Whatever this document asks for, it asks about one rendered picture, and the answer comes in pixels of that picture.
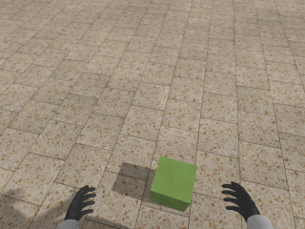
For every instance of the right robot forearm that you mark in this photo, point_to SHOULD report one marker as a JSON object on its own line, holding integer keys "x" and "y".
{"x": 259, "y": 222}

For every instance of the carton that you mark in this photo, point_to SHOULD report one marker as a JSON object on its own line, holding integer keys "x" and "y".
{"x": 173, "y": 183}

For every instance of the left robot hand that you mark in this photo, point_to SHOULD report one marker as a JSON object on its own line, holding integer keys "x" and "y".
{"x": 77, "y": 204}

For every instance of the right robot hand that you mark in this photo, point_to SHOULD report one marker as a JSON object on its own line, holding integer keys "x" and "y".
{"x": 247, "y": 207}

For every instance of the left robot forearm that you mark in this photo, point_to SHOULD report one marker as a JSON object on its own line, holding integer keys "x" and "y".
{"x": 69, "y": 224}

